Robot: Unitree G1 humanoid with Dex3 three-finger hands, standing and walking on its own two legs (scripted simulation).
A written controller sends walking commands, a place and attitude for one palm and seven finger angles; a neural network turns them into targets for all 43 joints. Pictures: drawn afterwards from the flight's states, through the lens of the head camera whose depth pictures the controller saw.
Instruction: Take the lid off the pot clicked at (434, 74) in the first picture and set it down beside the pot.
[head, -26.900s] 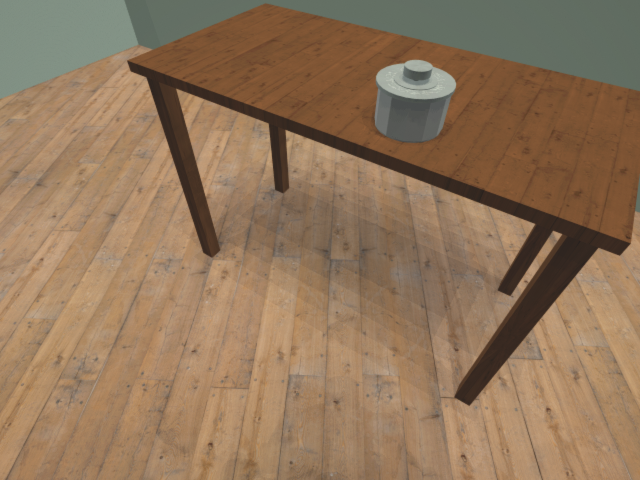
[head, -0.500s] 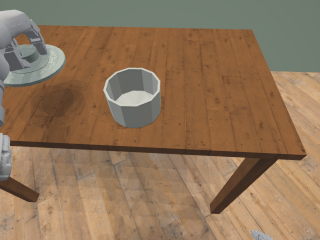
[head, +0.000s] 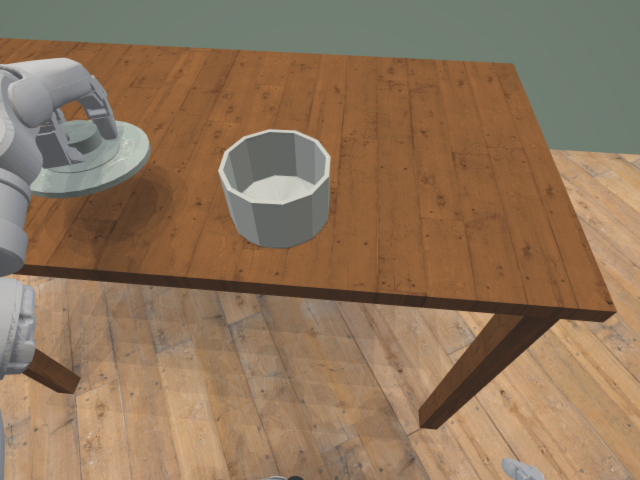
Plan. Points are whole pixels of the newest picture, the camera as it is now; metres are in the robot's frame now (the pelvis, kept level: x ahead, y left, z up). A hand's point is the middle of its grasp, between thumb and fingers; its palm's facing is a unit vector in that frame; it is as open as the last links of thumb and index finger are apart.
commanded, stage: lower the lid onto the table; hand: left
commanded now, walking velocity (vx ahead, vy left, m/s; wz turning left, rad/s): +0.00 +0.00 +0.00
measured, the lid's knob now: (75, 137) +0.47 +0.30 +0.18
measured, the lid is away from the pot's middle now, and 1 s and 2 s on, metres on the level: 0.24 0.24 0.24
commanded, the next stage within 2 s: open the fingers wide in 1.56 s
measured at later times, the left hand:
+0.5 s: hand (93, 143) +0.47 +0.29 +0.16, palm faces -0.38 -0.11 -0.92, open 8.0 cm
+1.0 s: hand (95, 176) +0.46 +0.30 +0.12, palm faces -0.45 -0.11 -0.88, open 8.0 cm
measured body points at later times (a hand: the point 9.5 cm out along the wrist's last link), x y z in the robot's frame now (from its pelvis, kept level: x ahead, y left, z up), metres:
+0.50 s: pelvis +0.01 +0.00 +0.00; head +0.07 +0.00 +0.45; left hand +0.49 +0.29 +0.22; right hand +0.06 -0.28 -0.12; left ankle +0.08 +0.08 -0.74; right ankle -0.04 -0.13 -0.74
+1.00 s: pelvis +0.01 +0.01 +0.00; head +0.07 +0.01 +0.44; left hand +0.48 +0.30 +0.17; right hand +0.10 -0.27 -0.12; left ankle +0.08 +0.08 -0.74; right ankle -0.04 -0.13 -0.74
